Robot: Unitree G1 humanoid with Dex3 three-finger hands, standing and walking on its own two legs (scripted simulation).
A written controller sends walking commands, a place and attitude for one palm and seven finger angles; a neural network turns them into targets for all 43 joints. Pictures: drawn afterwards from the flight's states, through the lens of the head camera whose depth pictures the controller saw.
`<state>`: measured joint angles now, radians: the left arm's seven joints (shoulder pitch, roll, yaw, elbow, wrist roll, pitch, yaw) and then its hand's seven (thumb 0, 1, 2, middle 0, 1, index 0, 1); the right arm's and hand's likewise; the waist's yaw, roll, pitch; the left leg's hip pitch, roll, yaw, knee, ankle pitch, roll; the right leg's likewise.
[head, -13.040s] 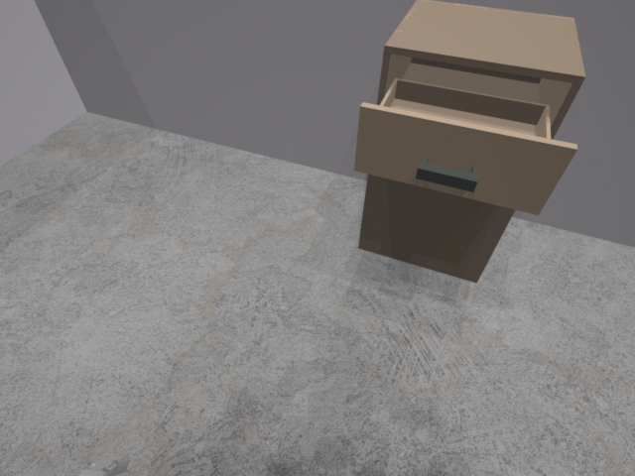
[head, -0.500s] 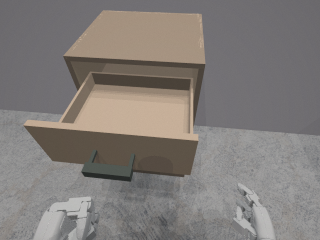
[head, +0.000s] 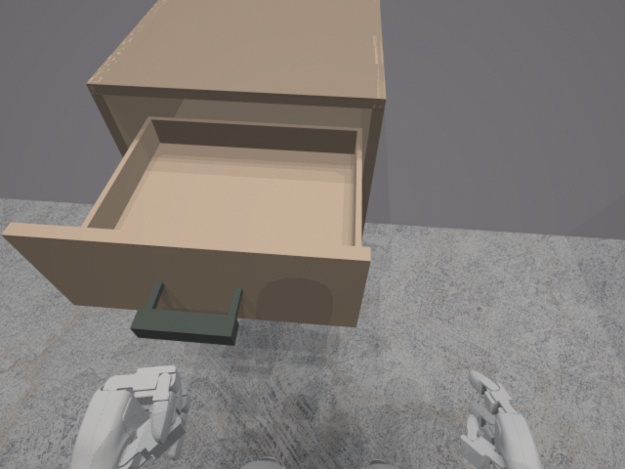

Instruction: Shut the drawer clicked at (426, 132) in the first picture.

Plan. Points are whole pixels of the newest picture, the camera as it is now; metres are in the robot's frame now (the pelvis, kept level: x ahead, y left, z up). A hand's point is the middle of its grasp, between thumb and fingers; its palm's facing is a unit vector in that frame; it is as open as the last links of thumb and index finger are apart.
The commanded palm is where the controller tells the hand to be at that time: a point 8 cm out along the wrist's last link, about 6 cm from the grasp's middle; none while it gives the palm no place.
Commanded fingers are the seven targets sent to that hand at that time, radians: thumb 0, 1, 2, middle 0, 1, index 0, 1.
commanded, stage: bring the fist close to the handle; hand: left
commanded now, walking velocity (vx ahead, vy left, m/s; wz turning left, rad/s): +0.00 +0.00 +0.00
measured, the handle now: (191, 309) +0.31 +0.18 +0.02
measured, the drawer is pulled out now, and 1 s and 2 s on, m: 0.30 0.30 0.21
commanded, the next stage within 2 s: push the drawer shut in 0.90 s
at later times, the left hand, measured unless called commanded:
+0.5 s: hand (196, 401) +0.20 +0.15 +0.02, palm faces -0.03 -1.00 -0.02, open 3.3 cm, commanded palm +0.18 +0.20 +0.02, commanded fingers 0.00 0.90 0.90 -1.40 -1.60 -1.40 -1.60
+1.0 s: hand (191, 397) +0.20 +0.15 +0.02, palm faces -0.01 -1.00 -0.02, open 3.3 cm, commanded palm +0.18 +0.20 +0.02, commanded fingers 0.00 0.90 0.90 -1.40 -1.60 -1.40 -1.60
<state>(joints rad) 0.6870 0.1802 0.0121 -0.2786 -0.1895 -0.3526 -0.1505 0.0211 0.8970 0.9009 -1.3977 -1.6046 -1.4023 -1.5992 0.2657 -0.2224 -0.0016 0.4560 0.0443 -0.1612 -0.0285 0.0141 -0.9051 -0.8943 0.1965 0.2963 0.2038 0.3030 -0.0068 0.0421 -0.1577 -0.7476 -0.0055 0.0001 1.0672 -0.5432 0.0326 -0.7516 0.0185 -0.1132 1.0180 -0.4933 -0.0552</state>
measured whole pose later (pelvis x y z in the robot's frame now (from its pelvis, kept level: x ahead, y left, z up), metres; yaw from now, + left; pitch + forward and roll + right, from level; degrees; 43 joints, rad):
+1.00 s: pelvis -0.01 +0.02 -0.03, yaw -1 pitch +19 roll -3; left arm 0.52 0.17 -0.04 -0.18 -0.14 -0.41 -0.05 0.02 0.90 0.90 -1.40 -1.60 -1.40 -1.60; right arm 0.25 -0.22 0.02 0.42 0.02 -0.08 0.00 0.01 -0.91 -0.89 0.20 0.30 0.20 0.30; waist -0.02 0.04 -0.19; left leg -0.95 -0.01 0.01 1.22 -0.59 0.06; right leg -0.95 0.01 -0.11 1.16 -0.53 -0.03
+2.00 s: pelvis -0.01 +0.01 -0.02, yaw -1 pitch +19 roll -2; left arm -0.06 0.20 0.04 0.30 -0.15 -0.37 -0.06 0.06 0.87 0.91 -1.40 -1.60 -1.40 -1.60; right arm 0.23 -0.25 0.03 0.54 0.02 -0.06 0.00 0.01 -0.91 -0.89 0.20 0.30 0.20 0.30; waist -0.05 0.03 -0.16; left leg -0.93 -0.01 0.01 1.16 -0.55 0.05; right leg -0.94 0.01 -0.10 1.10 -0.49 -0.04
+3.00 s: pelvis -0.02 +0.01 -0.02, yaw -2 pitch +22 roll -2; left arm -0.62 0.28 0.22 0.92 -0.10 -0.48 -0.06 0.07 0.83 0.90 -1.40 -1.60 -1.40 -1.60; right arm 0.31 -0.26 0.02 0.63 0.00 0.00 0.01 0.01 -0.91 -0.89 0.20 0.30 0.20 0.30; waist -0.12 0.03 -0.14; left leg -1.01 0.00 0.04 1.15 -0.52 0.06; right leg -1.02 0.02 -0.08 1.10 -0.46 -0.04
